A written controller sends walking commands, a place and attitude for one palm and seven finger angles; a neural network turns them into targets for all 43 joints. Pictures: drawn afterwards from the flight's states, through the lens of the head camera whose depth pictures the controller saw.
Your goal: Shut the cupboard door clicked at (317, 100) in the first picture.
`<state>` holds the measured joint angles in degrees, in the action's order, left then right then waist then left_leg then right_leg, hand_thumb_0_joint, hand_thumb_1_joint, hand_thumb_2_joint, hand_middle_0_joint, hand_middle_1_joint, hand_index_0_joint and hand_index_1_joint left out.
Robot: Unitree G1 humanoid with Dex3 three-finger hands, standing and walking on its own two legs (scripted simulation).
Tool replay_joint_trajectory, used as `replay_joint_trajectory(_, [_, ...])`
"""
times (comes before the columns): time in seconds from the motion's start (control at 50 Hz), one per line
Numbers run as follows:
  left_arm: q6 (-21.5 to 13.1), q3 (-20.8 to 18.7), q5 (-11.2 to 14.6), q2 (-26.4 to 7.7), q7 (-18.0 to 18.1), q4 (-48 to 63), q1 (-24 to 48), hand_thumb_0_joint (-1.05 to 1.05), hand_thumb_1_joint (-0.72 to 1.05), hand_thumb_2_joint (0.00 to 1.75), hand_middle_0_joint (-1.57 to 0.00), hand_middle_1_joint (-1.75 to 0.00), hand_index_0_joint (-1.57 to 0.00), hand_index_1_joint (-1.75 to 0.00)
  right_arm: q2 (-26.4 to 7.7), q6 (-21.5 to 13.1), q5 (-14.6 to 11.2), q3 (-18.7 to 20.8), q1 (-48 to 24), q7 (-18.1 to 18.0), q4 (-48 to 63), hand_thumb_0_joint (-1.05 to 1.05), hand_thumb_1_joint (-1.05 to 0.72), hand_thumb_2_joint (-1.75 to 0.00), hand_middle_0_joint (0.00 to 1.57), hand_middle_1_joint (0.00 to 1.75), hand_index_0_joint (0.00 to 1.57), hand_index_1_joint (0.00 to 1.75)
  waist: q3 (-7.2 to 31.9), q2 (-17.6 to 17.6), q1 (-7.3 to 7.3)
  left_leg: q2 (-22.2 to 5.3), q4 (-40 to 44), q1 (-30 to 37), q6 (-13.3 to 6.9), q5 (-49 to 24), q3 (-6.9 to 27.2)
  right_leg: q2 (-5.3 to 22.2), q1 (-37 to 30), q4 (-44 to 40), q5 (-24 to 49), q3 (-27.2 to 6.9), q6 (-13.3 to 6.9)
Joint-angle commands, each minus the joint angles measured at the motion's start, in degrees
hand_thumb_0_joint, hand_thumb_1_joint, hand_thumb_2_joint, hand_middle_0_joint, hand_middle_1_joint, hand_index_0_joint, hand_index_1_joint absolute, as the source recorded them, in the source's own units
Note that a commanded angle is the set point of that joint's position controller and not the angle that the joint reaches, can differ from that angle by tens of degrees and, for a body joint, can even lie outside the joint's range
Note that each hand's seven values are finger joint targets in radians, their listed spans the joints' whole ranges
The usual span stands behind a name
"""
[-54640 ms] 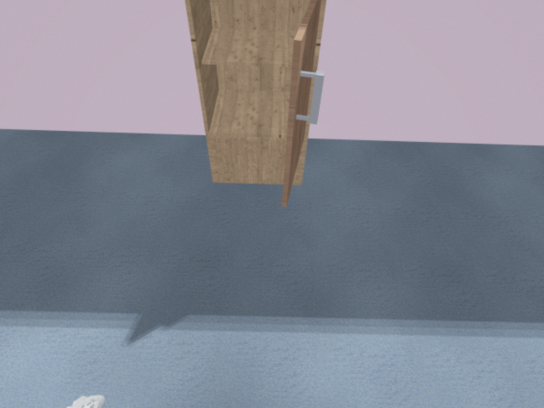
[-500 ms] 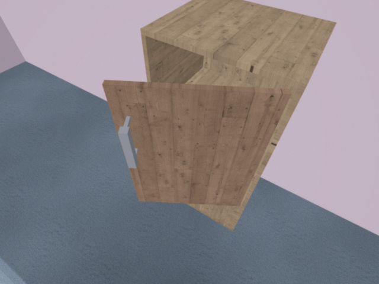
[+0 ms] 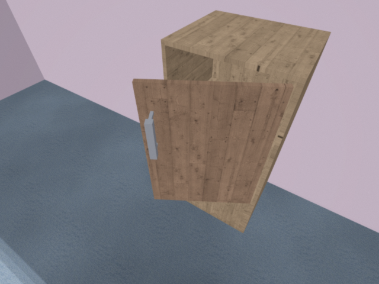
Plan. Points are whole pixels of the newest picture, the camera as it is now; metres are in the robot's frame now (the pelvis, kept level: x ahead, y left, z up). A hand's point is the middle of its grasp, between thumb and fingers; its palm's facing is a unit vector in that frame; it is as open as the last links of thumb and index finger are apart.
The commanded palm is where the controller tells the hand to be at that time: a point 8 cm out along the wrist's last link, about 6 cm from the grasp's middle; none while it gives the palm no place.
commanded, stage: come to a stop and stand still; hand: left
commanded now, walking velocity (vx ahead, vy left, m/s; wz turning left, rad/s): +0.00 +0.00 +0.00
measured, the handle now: (152, 135) +0.54 +0.15 -0.01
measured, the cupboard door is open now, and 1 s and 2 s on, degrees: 30 30 30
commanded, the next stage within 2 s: look again from close up in 0.32 s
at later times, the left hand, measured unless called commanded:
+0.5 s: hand out of the picture -0.04 +0.16 -0.18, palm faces +0.05 -0.99 -0.16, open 7.4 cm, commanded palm none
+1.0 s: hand out of the picture +0.03 +0.16 -0.17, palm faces +0.04 -0.98 -0.19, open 7.4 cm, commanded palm none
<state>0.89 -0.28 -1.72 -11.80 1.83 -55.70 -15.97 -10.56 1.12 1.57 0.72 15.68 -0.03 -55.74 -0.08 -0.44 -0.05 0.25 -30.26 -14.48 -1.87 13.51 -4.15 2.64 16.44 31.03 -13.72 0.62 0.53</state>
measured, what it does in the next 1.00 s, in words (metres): stands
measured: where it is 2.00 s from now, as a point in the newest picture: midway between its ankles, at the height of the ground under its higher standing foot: outside the picture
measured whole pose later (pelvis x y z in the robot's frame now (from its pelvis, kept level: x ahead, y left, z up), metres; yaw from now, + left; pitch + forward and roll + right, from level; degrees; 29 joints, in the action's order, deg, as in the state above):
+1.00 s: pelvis +0.03 -0.01 +0.01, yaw +1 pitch -1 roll +0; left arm -1.1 0.2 -1.0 -8.6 2.1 -61.0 -17.3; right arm -8.3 -1.1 0.6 0.1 15.9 -1.2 -62.7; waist -1.8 0.8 -0.1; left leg 0.7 -26.3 -12.9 -1.3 12.7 -2.8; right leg 0.5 14.7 27.4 -11.9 -2.5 0.8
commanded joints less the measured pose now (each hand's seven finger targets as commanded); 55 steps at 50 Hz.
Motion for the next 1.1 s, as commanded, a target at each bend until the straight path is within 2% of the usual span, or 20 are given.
replay_joint_trajectory(0.0, [-1.0,-0.9,0.4,-5.5,0.0,2.6,-2.7,0.0,0.9,0.9,-0.2,-0.3,-0.2,-0.3,-7.1,-1.0,-0.1,1.7,1.3,-0.2,3.0,0.0,-0.9,-0.9,0.2,0.3,0.2,0.3,-5.2,1.4,-0.47,-4.9,11.7,-5.9,-0.6,17.2,8.9,1.5,3.3,-8.2,-14.5,-5.5,-2.3])
replay_joint_trajectory(0.04, [-1.1,-0.9,0.4,-5.4,0.0,2.4,-2.9,0.0,0.9,0.9,-0.2,-0.3,-0.2,-0.3,-6.8,-1.2,-0.1,1.6,2.3,-0.2,2.4,0.0,-0.9,-0.9,0.2,0.3,0.2,0.3,-4.8,0.9,-0.76,-5.2,12.2,-5.0,-0.7,16.5,9.1,1.2,3.7,-8.2,-13.6,-5.6,-2.4])
replay_joint_trajectory(0.14, [-1.4,-0.8,0.4,-4.1,-0.1,0.5,-5.5,0.0,0.9,0.9,-0.2,-0.3,-0.2,-0.3,-6.4,-1.4,-0.3,1.4,2.5,-0.4,0.7,0.0,-0.9,-0.9,0.2,0.3,0.2,0.3,-4.7,-0.7,-0.03,-5.7,13.4,-6.5,-0.8,17.6,9.9,0.6,1.9,-7.5,-11.4,-5.8,-2.3])
replay_joint_trajectory(0.18, [-1.6,-0.7,0.5,-3.6,-0.1,-0.3,-6.1,0.0,0.9,0.9,-0.2,-0.3,-0.2,-0.3,-6.2,-1.6,-0.5,1.2,3.0,-0.5,-0.1,0.0,-0.9,-0.9,0.2,0.3,0.2,0.3,-3.8,0.5,-0.08,-5.5,12.8,-6.2,-0.7,17.1,9.8,0.9,1.3,-7.8,-11.6,-6.7,-2.4])
replay_joint_trajectory(0.24, [-1.7,-0.6,0.5,-3.2,0.0,-1.3,-6.4,0.0,0.9,0.9,-0.2,-0.3,-0.2,-0.3,-5.4,-1.6,-0.5,1.1,3.7,-0.6,-1.2,0.0,-0.9,-0.9,0.2,0.3,0.2,0.3,-5.3,0.7,-0.4,-5.1,12.2,-5.5,-0.6,15.7,9.6,1.1,3.2,-8.7,-12.5,-7.6,-2.7])
replay_joint_trajectory(0.36, [-1.8,-0.5,0.4,-2.0,0.0,-2.8,-7.6,0.0,0.9,0.9,-0.2,-0.3,-0.2,-0.3,-4.8,-1.6,-0.6,1.2,4.1,-0.8,-2.7,0.0,-0.9,-0.9,0.2,0.3,0.2,0.3,-5.4,-0.5,-0.16,-5.3,12.5,-6.2,-0.5,16.8,9.9,0.7,3.0,-8.4,-11.9,-7.7,-2.5])
replay_joint_trajectory(0.4, [-2.1,-0.4,0.5,-1.7,0.1,-3.2,-7.8,0.0,0.9,0.9,-0.2,-0.3,-0.2,-0.3,-4.3,-1.8,-0.7,1.1,4.0,-0.9,-3.0,0.0,-0.9,-0.9,0.2,0.3,0.2,0.3,-4.8,0.9,-0.04,-4.9,11.5,-5.6,-0.4,14.9,9.7,1.1,2.7,-8.8,-11.2,-8.5,-2.7])
replay_joint_trajectory(0.48, [-2.2,-0.4,0.5,-1.7,0.2,-3.1,-7.1,0.0,0.9,0.9,-0.2,-0.3,-0.2,-0.3,-3.6,-1.8,-0.7,1.1,4.3,-0.8,-3.4,0.0,-0.9,-0.9,0.2,0.3,0.2,0.3,-5.6,1.3,-0.41,-4.6,10.4,-4.6,-0.1,13.7,9.0,1.7,4.4,-10.1,-12.6,-9.2,-2.8])
replay_joint_trajectory(0.52, [-2.1,-0.5,0.5,-1.7,0.2,-3.0,-6.9,0.0,0.9,0.9,-0.2,-0.3,-0.2,-0.3,-3.5,-1.8,-0.7,1.2,4.5,-0.8,-3.5,0.0,-0.9,-0.9,0.2,0.3,0.2,0.3,-5.9,1.1,-0.45,-4.5,10.6,-5.0,-0.1,14.6,9.2,1.6,4.9,-10.2,-13.7,-9.2,-2.7])
replay_joint_trajectory(0.58, [-2.2,-0.5,0.5,-1.5,0.2,-2.8,-6.7,0.0,0.9,0.9,-0.2,-0.3,-0.2,-0.3,-3.3,-2.0,-0.7,1.1,4.4,-0.9,-3.6,0.0,-0.9,-0.9,0.2,0.3,0.2,0.3,-5.7,0.1,-0.34,-4.8,11.1,-5.1,-0.1,13.8,9.6,1.5,4.0,-9.7,-11.3,-8.8,-2.7])
replay_joint_trajectory(0.62, [-2.1,-0.6,0.5,-1.6,0.2,-2.7,-6.7,0.0,0.9,0.9,-0.2,-0.3,-0.2,-0.3,-3.4,-1.9,-0.7,1.1,4.2,-0.9,-3.4,0.0,-0.9,-0.9,0.2,0.3,0.2,0.3,-6.3,0.9,-0.24,-4.9,11.6,-5.9,-0.2,14.7,9.9,1.3,3.9,-9.6,-11.5,-8.6,-2.5])
replay_joint_trajectory(0.74, [-2.3,-0.5,0.5,-1.4,0.2,-2.4,-6.2,0.0,0.9,0.9,-0.2,-0.3,-0.2,-0.3,-3.3,-2.3,-0.8,1.0,4.1,-1.0,-3.5,0.0,-0.9,-0.9,0.2,0.3,0.2,0.3,-4.9,0.0,-0.14,-5.5,12.6,-4.4,-0.3,11.7,10.2,1.2,1.7,-8.7,-5.6,-7.7,-2.5])
replay_joint_trajectory(0.78, [-2.5,-0.5,0.6,-1.4,0.2,-2.5,-6.1,0.0,0.9,0.9,-0.2,-0.3,-0.2,-0.3,-3.4,-2.6,-0.8,0.9,3.8,-1.0,-3.6,0.0,-0.9,-0.9,0.2,0.3,0.2,0.3,-3.8,-0.4,0.01,-5.5,12.3,-3.8,-0.2,9.0,9.9,1.5,0.0,-8.3,-2.1,-7.7,-2.5])
replay_joint_trajectory(0.82, [-2.7,-0.3,0.7,-1.4,0.3,-2.7,-5.9,0.0,0.9,0.9,-0.2,-0.3,-0.2,-0.3,-3.4,-2.8,-0.9,0.8,3.6,-1.1,-3.8,0.0,-0.9,-0.9,0.2,0.3,0.2,0.3,-3.3,0.6,0.02,-5.3,11.4,-2.3,-0.1,5.7,9.1,1.8,-0.5,-8.4,0.5,-7.6,-2.4])
replay_joint_trajectory(0.86, [-2.8,-0.3,0.8,-1.7,0.3,-2.8,-5.4,0.0,0.9,0.9,-0.2,-0.3,-0.2,-0.3,-3.2,-3.1,-1.0,0.7,3.5,-1.2,-4.2,0.0,-0.9,-0.9,0.2,0.3,0.2,0.3,-2.1,0.7,-0.07,-5.3,10.6,-0.3,-0.1,0.6,8.3,2.0,-1.7,-7.9,4.8,-7.6,-2.4])
replay_joint_trajectory(0.94, [-2.9,-0.3,0.9,-2.1,0.4,-3.2,-4.9,0.0,0.9,0.9,-0.2,-0.3,-0.2,-0.3,-3.1,-3.0,-1.2,0.5,3.0,-1.2,-4.9,0.0,-0.9,-0.9,0.2,0.3,0.2,0.3,-1.5,1.7,-0.14,-5.2,9.7,1.8,0.1,-2.9,7.2,2.3,-2.3,-8.2,6.9,-7.8,-2.4])
replay_joint_trajectory(0.98, [-2.8,-0.3,0.9,-2.1,0.5,-3.2,-4.5,0.0,0.9,0.9,-0.2,-0.3,-0.2,-0.3,-3.2,-3.0,-1.1,0.4,2.7,-1.3,-5.3,0.0,-0.9,-0.9,0.2,0.3,0.2,0.3,-1.9,0.8,-0.12,-5.2,9.7,2.0,0.3,-3.6,7.0,2.4,-2.4,-8.1,7.3,-7.8,-2.3])
replay_joint_trajectory(1.02, [-2.6,-0.4,0.8,-2.1,0.2,-3.7,-4.8,0.0,0.9,0.9,-0.2,-0.3,-0.2,-0.3,-3.7,-2.9,-0.8,0.5,2.6,-1.2,-5.7,0.0,-0.9,-0.9,0.2,0.3,0.2,0.3,-2.4,1.1,-0.16,-5.7,10.5,2.1,0.2,3.3,7.3,1.5,-1.8,-8.1,0.7,-7.2,-2.4])
replay_joint_trajectory(1.08, [-2.0,-0.8,0.4,-2.1,-0.4,-3.3,-5.0,0.0,0.9,0.9,-0.2,-0.3,-0.2,-0.3,-4.9,-2.4,-0.4,1.1,1.7,-1.1,-5.3,0.0,-0.9,-0.9,0.2,0.3,0.2,0.3,-6.2,-1.0,0.06,-7.2,13.2,-0.8,-0.7,15.2,9.7,0.1,1.2,-6.7,-7.7,-6.0,-2.9])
